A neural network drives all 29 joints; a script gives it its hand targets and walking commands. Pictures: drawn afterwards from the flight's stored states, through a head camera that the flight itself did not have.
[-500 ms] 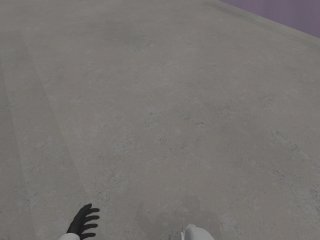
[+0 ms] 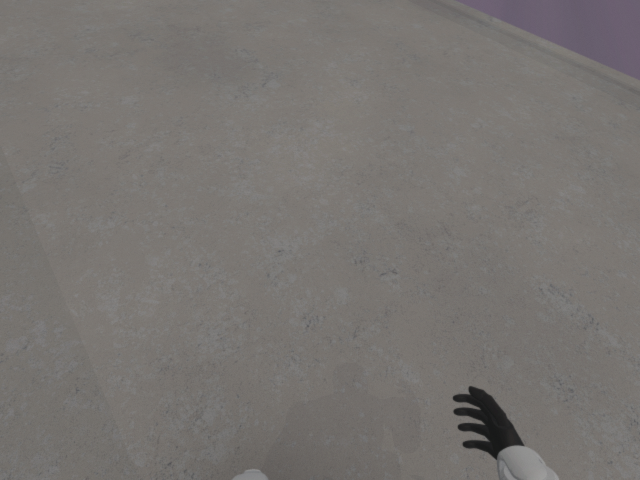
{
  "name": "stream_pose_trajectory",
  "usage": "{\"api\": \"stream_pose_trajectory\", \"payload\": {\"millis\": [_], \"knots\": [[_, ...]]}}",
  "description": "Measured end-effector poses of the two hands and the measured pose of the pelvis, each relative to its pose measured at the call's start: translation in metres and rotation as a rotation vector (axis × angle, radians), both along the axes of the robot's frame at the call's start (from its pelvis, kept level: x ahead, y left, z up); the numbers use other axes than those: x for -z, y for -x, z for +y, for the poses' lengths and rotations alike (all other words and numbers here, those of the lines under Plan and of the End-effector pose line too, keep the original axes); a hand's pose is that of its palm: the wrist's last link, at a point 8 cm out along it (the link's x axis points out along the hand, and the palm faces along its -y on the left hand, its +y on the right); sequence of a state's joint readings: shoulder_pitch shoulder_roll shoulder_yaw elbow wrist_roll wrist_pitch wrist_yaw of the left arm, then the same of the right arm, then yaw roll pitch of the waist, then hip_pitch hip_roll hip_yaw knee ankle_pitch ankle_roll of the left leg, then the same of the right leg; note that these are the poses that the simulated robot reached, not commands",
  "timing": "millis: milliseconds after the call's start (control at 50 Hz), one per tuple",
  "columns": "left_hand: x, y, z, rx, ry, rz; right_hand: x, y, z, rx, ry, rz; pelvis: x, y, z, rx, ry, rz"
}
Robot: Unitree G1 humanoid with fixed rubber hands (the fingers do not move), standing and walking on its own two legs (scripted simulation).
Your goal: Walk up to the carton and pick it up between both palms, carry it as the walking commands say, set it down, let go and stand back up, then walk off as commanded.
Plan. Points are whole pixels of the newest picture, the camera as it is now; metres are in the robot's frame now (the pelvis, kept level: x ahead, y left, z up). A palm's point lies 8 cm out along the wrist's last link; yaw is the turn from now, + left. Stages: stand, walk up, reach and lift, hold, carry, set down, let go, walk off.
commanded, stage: walk off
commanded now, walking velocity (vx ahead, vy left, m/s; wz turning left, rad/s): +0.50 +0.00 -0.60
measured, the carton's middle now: out of the picture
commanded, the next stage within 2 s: stand in 1.04 s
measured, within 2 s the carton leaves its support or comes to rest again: neither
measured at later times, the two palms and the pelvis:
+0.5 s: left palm (284, 265) +0.48 +0.11 -0.09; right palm out of the picture +0.05 -0.21 -0.12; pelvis +0.21 -0.02 +0.00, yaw -19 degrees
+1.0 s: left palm (285, 260) +0.54 +0.11 -0.16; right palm (555, 294) +0.47 -0.38 -0.09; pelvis +0.45 -0.11 +0.00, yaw -29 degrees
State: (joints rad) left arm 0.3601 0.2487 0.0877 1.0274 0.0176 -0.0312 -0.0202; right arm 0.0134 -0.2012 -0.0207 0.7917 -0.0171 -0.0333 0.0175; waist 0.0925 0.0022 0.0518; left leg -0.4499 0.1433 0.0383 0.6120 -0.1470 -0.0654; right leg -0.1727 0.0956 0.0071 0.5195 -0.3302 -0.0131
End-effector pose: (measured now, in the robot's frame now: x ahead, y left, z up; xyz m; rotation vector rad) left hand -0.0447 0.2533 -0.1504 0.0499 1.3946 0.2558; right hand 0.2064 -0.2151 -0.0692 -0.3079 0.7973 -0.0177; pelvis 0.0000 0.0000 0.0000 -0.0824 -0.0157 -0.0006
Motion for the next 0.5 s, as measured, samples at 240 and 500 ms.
{"api": "stream_pose_trajectory", "payload": {"millis": [240,500], "knots": [[-0.06,-0.299,0.03,0.371,-0.045,-0.358,0.024,0.14,-0.011,0.461,-0.008,0.354,-0.024,-0.094,0.035,0.154,-0.038,-0.002],[-0.063,-0.523,-0.148,0.69,0.121,-0.537,0.055,0.157,0.01,0.735,-0.175,0.605,-0.004,-0.214,-0.022,0.335,-0.089,-0.002]]}}
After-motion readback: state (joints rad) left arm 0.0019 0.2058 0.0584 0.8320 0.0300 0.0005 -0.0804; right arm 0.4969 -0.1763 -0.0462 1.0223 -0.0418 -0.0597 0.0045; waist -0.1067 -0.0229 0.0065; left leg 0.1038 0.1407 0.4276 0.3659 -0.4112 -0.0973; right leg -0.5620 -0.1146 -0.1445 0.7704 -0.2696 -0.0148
